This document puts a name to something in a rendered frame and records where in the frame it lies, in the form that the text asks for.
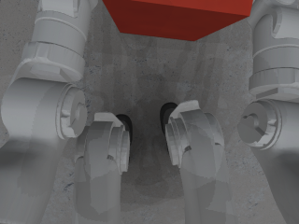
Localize carton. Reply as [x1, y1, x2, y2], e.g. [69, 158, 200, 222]
[102, 0, 253, 41]

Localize robot right foot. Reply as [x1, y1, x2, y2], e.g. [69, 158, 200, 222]
[160, 102, 178, 154]

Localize left robot shin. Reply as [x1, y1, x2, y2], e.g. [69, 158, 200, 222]
[74, 111, 123, 163]

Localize robot left upper arm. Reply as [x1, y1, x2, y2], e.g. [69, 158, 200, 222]
[0, 77, 88, 224]

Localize left robot forearm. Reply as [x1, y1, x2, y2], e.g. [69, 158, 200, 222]
[1, 0, 98, 125]

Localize right robot forearm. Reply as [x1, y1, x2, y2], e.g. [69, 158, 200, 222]
[246, 0, 299, 103]

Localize robot right upper arm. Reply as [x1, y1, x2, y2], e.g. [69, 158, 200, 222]
[237, 98, 299, 224]

